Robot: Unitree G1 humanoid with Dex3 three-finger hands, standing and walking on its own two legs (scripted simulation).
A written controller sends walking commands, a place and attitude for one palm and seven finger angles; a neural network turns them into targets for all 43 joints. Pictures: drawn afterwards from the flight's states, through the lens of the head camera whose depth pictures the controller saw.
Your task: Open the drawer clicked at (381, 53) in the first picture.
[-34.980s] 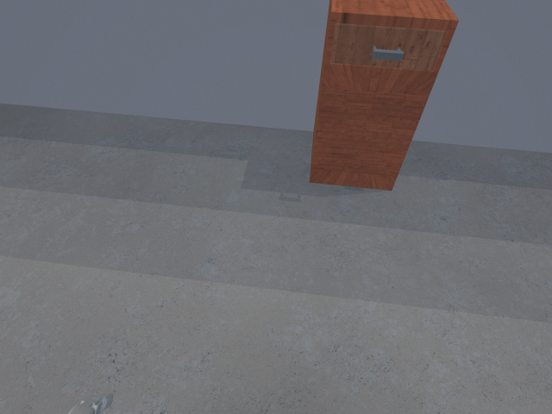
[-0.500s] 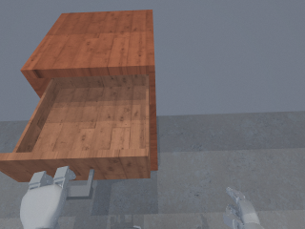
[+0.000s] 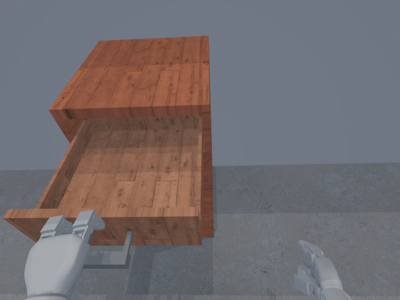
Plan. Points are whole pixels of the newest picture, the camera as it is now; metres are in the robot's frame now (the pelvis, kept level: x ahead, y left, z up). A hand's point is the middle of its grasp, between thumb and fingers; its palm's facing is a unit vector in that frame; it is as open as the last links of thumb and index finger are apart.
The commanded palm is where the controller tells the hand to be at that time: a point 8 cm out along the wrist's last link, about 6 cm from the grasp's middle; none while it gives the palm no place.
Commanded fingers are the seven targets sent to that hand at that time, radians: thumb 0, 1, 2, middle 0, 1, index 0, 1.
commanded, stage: lift the hand off the handle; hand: left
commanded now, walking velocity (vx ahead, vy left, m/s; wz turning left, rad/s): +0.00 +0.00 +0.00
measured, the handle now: (105, 248) +0.21 +0.24 -0.02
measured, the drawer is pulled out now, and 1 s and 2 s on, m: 0.30 0.30 0.30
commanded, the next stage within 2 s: draw the hand back to the body in 0.76 s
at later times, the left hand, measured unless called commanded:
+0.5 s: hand (57, 239) +0.18 +0.26 +0.11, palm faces +0.09 -0.10 -0.99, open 13.8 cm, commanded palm +0.14 +0.26 +0.17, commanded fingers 0.00 -0.50 0.30 -0.30 -1.20 -0.30 -1.20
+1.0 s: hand (58, 230) +0.18 +0.25 +0.13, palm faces +0.09 -0.13 -0.99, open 13.8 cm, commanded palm +0.14 +0.25 +0.19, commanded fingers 0.00 -0.50 0.30 -0.30 -1.20 -0.30 -1.20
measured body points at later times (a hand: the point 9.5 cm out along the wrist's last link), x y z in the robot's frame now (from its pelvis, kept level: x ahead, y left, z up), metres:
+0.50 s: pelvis +0.02 +0.01 +0.02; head +0.01 -0.02 +0.47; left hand +0.17 +0.26 +0.16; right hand +0.24 -0.19 -0.06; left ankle -0.01 +0.12 -0.71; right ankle +0.00 -0.09 -0.71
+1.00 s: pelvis +0.01 +0.02 +0.03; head +0.01 -0.01 +0.48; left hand +0.17 +0.25 +0.18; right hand +0.24 -0.16 -0.05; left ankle -0.01 +0.12 -0.71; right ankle +0.00 -0.09 -0.71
